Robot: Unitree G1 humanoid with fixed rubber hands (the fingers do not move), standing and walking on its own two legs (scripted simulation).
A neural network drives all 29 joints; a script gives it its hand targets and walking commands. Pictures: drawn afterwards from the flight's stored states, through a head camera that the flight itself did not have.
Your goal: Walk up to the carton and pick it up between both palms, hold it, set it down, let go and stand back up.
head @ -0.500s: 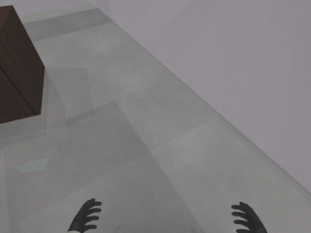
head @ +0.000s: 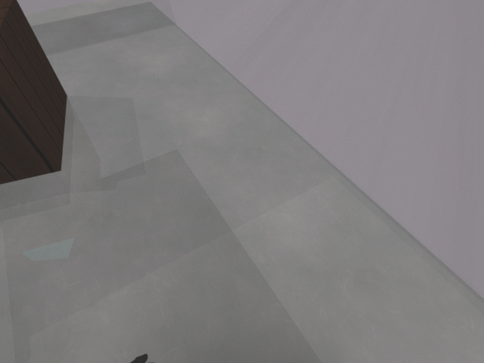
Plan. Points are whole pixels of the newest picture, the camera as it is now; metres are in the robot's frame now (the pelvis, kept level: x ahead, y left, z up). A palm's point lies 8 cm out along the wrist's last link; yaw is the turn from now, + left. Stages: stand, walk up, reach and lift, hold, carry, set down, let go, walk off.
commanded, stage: stand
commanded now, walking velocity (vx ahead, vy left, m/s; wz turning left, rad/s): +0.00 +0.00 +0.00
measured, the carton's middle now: out of the picture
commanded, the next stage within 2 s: walk up in 1.72 s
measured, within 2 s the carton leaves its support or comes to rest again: neither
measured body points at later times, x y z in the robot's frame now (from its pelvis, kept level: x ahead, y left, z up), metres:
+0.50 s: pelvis +0.00 +0.00 +0.01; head +0.01 +0.00 +0.46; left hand +0.04 +0.22 -0.14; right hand +0.02 -0.23 -0.14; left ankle +0.00 +0.12 -0.72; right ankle +0.00 -0.12 -0.72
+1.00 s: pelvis +0.00 -0.01 +0.02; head +0.01 -0.01 +0.47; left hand +0.01 +0.20 -0.15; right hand -0.01 -0.21 -0.15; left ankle +0.00 +0.12 -0.72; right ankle +0.00 -0.12 -0.72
